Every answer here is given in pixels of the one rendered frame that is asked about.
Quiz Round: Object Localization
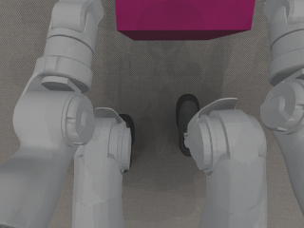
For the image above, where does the right robot thigh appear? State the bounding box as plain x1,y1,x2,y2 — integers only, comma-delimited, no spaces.
192,109,268,228

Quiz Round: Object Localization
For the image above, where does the robot right upper arm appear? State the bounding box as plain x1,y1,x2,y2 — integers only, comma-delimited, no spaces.
259,79,304,217

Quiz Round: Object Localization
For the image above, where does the robot left forearm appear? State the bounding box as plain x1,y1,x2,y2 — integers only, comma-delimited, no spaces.
12,0,105,130

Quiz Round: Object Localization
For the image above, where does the robot right forearm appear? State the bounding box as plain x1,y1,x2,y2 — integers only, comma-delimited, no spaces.
262,0,304,86

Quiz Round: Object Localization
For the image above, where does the right robot shin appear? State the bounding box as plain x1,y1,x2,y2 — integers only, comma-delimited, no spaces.
183,98,267,160

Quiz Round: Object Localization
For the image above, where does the carton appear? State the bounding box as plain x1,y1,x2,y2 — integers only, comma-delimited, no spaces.
115,0,256,41

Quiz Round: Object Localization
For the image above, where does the robot left upper arm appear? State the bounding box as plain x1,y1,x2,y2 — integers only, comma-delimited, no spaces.
0,89,96,228

